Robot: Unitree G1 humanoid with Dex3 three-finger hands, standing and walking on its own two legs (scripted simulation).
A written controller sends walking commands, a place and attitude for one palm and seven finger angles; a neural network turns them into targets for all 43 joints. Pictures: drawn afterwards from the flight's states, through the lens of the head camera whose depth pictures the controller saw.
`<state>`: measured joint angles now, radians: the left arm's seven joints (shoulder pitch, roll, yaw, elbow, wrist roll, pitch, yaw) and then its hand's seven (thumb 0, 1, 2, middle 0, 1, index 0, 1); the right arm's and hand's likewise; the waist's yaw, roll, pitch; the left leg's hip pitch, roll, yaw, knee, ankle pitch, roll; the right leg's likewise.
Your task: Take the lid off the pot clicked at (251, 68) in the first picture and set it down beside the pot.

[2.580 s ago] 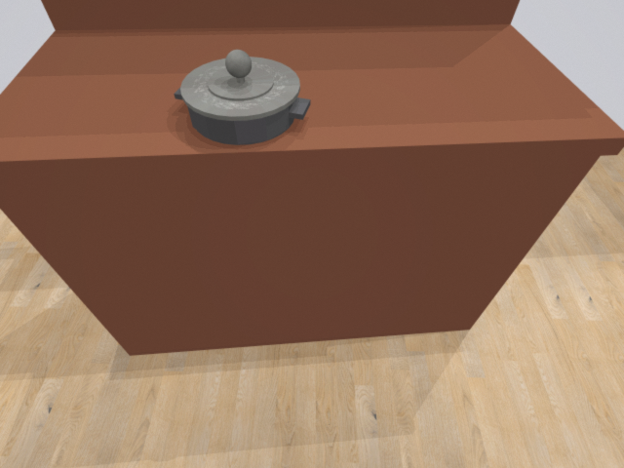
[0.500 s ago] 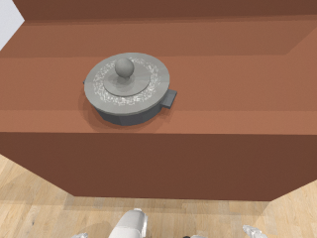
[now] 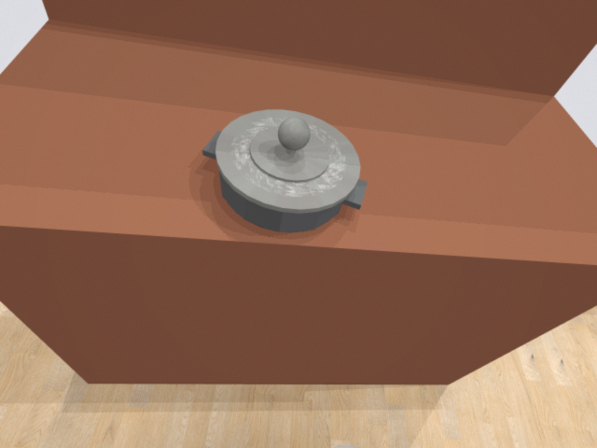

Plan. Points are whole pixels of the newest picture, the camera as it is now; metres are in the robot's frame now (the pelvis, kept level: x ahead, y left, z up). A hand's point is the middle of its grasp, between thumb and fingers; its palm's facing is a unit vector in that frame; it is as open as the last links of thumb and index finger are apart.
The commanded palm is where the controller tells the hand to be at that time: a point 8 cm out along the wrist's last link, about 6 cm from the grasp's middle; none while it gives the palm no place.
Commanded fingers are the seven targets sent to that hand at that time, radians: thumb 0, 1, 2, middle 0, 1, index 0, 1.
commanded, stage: come to a stop and stand still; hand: left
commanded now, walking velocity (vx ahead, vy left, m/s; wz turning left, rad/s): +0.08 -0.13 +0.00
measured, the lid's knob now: (294, 133) +0.48 +0.05 +0.16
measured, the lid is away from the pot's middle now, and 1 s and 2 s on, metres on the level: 0.00 0.00 0.00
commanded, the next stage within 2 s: look again from close up in 1.22 s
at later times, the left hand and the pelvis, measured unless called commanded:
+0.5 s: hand out of the picture -0.02 +0.10 -0.16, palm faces +0.04 -0.97 -0.23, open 7.4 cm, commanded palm none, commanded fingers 0.00 0.90 0.90 -0.20 -0.30 -0.20 -0.30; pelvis -0.02 -0.08 +0.00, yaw +0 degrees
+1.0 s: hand out of the picture +0.00 +0.10 -0.19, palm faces +0.06 -0.98 -0.18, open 7.4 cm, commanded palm none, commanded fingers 0.00 0.90 0.90 -0.20 -0.30 -0.20 -0.30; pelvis +0.02 -0.06 -0.01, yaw +0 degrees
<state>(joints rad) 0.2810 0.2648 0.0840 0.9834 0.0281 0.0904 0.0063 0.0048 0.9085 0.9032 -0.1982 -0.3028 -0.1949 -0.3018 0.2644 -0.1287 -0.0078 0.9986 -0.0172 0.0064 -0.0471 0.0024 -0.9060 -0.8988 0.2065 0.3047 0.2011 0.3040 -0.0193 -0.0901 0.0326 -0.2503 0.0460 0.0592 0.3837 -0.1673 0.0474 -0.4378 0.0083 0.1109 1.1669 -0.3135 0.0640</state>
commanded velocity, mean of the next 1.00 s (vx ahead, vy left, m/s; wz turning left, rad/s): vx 0.04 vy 0.02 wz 0.00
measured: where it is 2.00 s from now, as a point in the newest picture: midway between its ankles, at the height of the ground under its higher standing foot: outside the picture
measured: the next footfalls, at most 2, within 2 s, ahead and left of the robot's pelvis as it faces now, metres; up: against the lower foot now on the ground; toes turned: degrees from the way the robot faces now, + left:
right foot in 0.30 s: -0.04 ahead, -0.16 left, +0.00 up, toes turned -3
left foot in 0.70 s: +0.04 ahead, +0.04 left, +0.00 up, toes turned +4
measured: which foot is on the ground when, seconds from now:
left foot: down 0.00-0.30, up 0.32-0.68, down 0.70-1.00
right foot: up 0.00-0.28, down 0.30-1.00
